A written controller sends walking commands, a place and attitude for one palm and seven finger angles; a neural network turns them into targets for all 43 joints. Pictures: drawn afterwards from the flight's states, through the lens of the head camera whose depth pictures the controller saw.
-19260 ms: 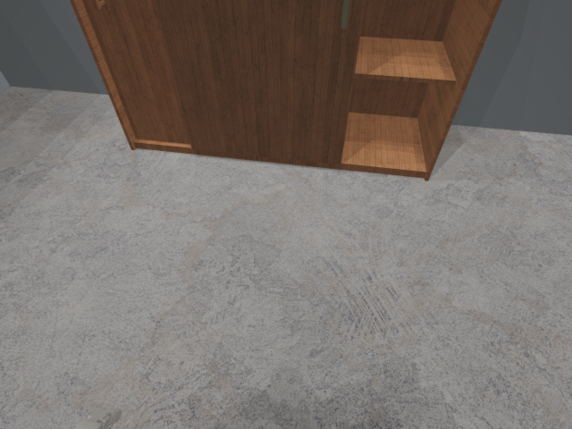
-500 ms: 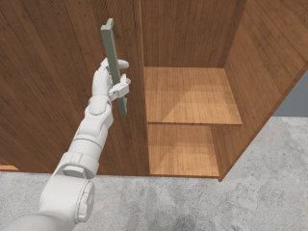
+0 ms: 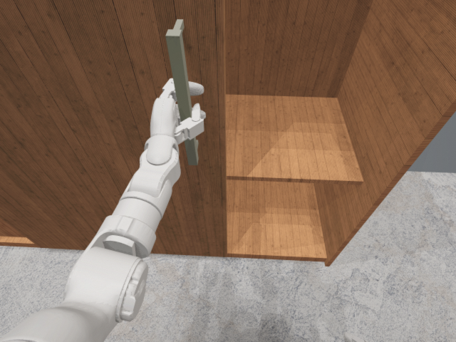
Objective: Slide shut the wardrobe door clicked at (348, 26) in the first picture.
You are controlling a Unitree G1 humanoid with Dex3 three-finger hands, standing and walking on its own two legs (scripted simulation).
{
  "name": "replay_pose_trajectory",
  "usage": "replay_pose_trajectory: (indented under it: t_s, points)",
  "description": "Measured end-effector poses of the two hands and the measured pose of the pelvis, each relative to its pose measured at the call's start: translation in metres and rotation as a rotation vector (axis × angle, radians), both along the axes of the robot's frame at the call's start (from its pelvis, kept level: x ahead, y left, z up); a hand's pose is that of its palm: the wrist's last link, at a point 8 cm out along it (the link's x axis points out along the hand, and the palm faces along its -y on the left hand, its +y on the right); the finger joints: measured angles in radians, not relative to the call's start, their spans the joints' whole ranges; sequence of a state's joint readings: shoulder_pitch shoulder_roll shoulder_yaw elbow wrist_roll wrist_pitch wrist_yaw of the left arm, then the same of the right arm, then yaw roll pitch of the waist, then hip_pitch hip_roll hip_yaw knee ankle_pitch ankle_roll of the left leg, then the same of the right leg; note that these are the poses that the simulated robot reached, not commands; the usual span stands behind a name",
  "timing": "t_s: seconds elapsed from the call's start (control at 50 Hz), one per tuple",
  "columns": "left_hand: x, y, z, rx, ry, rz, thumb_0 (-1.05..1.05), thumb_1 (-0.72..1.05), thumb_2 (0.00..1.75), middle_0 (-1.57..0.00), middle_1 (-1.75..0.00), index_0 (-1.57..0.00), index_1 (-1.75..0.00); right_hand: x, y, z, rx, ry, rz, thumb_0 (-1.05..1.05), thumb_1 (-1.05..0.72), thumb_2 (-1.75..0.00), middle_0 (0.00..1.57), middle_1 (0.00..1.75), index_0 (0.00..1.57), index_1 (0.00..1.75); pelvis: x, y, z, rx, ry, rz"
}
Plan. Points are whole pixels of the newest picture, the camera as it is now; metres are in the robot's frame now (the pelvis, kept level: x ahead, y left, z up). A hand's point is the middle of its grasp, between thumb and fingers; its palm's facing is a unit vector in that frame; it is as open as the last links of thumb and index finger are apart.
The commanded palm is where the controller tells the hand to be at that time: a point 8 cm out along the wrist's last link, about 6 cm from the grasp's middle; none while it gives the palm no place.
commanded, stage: step sideways, sliding the door along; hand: left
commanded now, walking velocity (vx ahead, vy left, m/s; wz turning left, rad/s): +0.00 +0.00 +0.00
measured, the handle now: (187, 104) +0.51 +0.10 +0.14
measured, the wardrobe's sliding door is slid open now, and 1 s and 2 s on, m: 0.44 0.40 0.19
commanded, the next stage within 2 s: none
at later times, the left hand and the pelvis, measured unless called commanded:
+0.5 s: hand (202, 122) +0.46 +0.07 +0.14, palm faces +0.09 -0.99 -0.13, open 5.8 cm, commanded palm +0.44 +0.07 +0.15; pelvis +0.00 -0.06 +0.01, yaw -1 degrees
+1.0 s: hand (222, 122) +0.46 +0.03 +0.14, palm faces +0.27 -0.95 -0.15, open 6.3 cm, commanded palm +0.44 +0.01 +0.15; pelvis +0.05 -0.18 +0.01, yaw +10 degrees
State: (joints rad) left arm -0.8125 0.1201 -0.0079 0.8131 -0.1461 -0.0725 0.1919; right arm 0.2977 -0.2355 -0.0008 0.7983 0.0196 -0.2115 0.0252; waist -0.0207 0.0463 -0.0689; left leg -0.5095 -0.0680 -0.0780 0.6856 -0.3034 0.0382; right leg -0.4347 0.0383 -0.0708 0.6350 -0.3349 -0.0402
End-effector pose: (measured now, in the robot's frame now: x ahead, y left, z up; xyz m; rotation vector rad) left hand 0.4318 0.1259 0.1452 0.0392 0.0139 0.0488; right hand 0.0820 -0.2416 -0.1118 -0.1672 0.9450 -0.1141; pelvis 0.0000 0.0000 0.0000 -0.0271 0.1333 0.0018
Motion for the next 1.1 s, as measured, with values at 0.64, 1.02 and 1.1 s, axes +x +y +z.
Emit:
replay_pose_trajectory:
  t_s: [0.64,1.02,1.1]
  points:
    - [-0.002,-0.011,0.003,0.095,0.016,0.077,-0.01,0.78,0.84,-0.42,-1.4,-0.21,-1.4,0.04,-0.088,-0.004,-0.086,0.083,0.019,0.01,-0.9,-0.89,0.2,0.3,0.2,0.3,0.005,-0.078,0.003,0.037,-0.135,0.025]
    - [-0.004,-0.051,0.001,0.117,-0.015,0.228,-0.01,0.75,0.87,-0.44,-1.4,-0.17,-1.4,0.18,-0.136,0.003,0.012,-0.036,0.203,0.01,-0.9,-0.89,0.2,0.3,0.2,0.3,0.051,-0.179,0.009,0.029,-0.118,0.188]
    - [-0.004,-0.063,0.0,0.127,-0.044,0.212,-0.01,0.74,0.87,-0.44,-1.4,-0.18,-1.4,0.207,-0.144,0.011,-0.006,-0.074,0.221,0.01,-0.9,-0.89,0.19,0.3,0.2,0.3,0.06,-0.183,0.012,0.036,-0.094,0.181]
